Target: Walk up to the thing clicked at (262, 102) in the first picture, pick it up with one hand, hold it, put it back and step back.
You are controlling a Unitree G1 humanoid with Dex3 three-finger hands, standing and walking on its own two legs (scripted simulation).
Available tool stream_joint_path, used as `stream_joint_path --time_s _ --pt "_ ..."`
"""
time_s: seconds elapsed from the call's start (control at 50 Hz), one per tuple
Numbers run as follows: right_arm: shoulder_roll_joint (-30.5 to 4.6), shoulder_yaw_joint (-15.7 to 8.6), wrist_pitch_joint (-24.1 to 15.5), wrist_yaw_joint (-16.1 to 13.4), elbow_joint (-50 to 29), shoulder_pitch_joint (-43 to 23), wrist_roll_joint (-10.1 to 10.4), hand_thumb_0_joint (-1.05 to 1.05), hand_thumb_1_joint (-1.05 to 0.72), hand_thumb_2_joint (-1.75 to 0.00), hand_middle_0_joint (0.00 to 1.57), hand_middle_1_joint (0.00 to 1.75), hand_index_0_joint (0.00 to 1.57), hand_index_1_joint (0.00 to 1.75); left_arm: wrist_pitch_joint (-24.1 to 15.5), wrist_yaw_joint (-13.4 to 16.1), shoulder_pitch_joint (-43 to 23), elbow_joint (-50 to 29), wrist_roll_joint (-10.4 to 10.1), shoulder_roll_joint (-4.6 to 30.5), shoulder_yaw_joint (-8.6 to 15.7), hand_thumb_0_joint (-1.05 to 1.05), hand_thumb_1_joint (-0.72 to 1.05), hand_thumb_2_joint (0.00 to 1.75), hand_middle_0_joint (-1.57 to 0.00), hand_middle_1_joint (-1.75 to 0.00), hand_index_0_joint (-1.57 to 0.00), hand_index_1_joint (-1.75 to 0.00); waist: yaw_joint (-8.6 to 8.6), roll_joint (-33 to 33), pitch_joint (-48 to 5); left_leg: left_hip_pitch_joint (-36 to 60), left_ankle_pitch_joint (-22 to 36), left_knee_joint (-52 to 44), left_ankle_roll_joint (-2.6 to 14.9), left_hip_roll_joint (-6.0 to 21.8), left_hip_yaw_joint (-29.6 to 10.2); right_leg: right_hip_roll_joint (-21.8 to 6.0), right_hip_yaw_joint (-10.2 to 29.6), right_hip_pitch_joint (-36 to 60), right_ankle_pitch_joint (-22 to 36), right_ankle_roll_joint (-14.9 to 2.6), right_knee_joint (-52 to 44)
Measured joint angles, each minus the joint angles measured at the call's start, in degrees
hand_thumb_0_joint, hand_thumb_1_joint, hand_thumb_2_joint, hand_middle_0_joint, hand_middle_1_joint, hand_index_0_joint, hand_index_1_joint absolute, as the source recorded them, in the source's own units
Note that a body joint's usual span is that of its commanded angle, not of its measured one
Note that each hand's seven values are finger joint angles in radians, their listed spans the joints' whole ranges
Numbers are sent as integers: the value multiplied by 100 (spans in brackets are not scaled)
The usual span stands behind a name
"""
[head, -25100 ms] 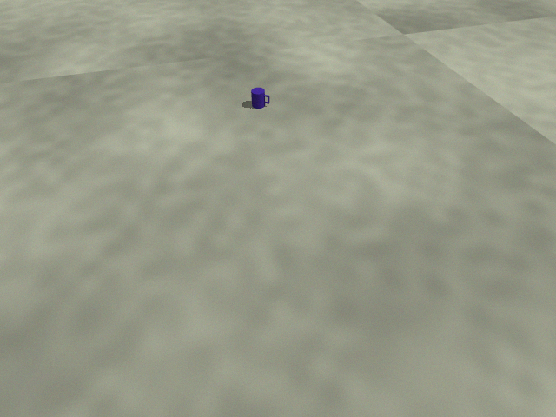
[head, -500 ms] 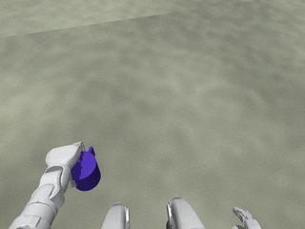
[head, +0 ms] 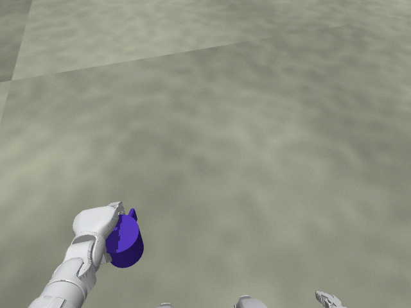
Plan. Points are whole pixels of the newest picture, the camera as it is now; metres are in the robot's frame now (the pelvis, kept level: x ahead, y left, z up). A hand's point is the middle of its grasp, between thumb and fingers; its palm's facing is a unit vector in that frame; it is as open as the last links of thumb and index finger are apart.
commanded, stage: hold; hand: left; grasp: from above
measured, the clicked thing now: (125, 235) +0.32 +0.19 -0.15
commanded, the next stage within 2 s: crouch in 1.94 s
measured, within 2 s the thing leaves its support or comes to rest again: neither
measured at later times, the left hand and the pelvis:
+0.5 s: hand (99, 231) +0.30 +0.22 -0.06, palm faces -0.48 -0.05 -0.87, open 11.4 cm; pelvis +0.02 +0.00 +0.02, yaw +0 degrees
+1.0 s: hand (97, 236) +0.29 +0.22 -0.04, palm faces -0.49 -0.05 -0.87, open 11.5 cm; pelvis +0.01 +0.00 +0.03, yaw -1 degrees
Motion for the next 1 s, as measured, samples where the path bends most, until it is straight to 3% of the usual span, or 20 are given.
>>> stream_joint_path --time_s 0.28,0.58,0.82,1.0 --pt "-84 -70 86 37 -94 -31 48 1 -90 -90 20 29 20 30 -200 -360 67 -44 96 15 -5 4 -11 74 -90 -88 -42 -73 64 -16 60 765 182 -706 5 -20 53 -23 37 734 169 4 -664" --pt "-99 -109 107 68 -92 -39 51 1 -90 -90 20 29 20 30 -122 -385 169 -275 140 28 -37 4 -12 74 -91 -88 -42 -73 139 9 145 1188 284 -1053 10 -20 68 -24 45 1161 285 8 -1029" --pt "-109 -97 121 105 -186 -34 51 1 -90 -90 20 29 20 30 -155 -673 145 -308 77 37 -21 3 -12 75 -91 -90 -41 -74 149 64 198 1416 414 -1268 11 -13 97 -16 72 1378 426 5 -1246" --pt "-118 -72 120 95 -204 -104 56 1 -90 -90 20 29 20 30 -213 -671 300 -501 121 9 -58 2 -13 76 -91 -92 -41 -75 201 77 274 1513 512 -1382 5 -17 95 -19 70 1466 509 -3 -1335"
